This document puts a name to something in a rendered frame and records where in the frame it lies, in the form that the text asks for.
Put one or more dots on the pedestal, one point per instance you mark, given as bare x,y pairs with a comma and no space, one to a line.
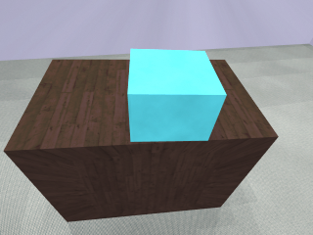
73,144

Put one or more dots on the carton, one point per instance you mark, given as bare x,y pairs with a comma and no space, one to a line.
173,95

